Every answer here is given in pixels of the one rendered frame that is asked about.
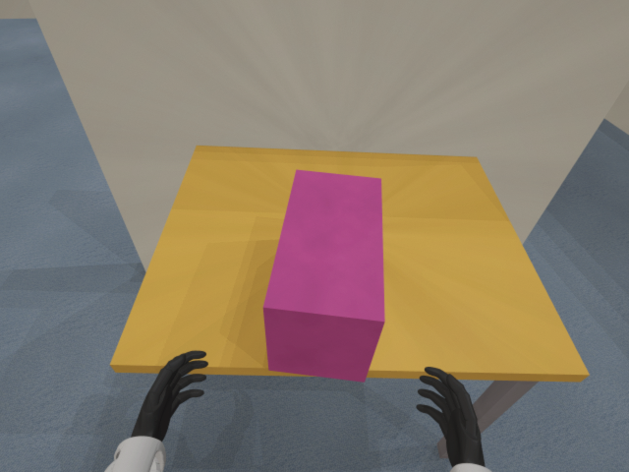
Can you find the carton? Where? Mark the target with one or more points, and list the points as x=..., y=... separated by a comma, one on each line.
x=324, y=306

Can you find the robot left forearm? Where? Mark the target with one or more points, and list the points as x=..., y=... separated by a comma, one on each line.
x=139, y=454

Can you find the robot right hand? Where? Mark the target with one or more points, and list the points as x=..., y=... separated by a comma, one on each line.
x=457, y=421

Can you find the table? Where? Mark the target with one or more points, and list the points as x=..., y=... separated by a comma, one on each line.
x=460, y=292

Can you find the robot left hand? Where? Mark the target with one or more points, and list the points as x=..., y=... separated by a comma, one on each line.
x=164, y=397

